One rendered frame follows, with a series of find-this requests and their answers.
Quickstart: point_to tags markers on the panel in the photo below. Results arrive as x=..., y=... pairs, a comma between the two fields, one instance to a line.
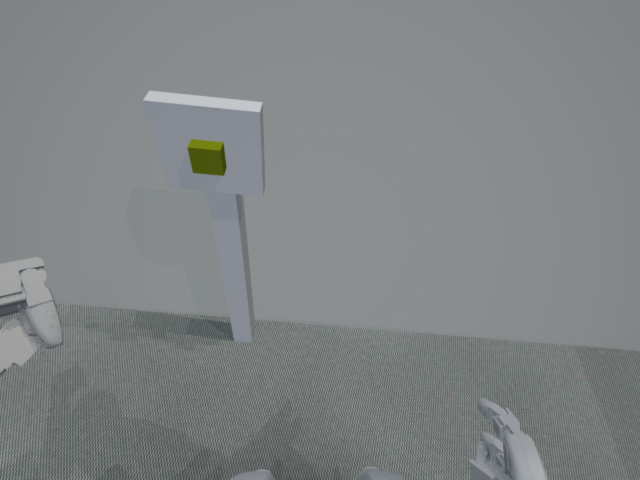
x=175, y=119

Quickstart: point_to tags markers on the right robot shin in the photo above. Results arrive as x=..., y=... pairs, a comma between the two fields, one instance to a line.
x=366, y=469

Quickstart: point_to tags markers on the button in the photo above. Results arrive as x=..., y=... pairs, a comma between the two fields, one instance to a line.
x=207, y=157

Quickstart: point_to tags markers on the robot right hand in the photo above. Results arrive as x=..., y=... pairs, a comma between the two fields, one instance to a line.
x=517, y=458

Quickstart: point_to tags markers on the robot left hand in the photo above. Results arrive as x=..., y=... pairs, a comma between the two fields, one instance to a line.
x=22, y=290

